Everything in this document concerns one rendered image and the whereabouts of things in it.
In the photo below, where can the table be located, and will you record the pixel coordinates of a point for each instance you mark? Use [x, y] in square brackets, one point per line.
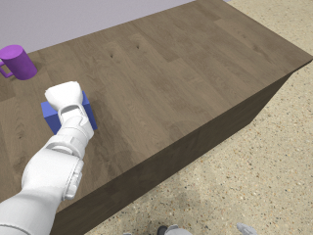
[164, 90]

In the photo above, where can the robot left upper arm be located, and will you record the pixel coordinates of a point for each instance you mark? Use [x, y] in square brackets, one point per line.
[53, 177]

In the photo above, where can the robot right shin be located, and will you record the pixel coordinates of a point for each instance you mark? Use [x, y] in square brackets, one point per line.
[175, 226]

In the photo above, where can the left robot hand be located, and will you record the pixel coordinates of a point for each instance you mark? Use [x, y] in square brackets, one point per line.
[68, 92]

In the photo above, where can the robot left forearm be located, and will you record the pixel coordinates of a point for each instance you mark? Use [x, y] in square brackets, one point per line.
[73, 136]

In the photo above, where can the right robot foot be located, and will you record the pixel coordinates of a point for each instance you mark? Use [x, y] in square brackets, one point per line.
[161, 230]

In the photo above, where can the sponge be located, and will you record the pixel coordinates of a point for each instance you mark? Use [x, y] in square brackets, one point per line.
[52, 118]

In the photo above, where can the right robot hand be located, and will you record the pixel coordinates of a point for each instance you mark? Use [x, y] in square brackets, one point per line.
[245, 229]

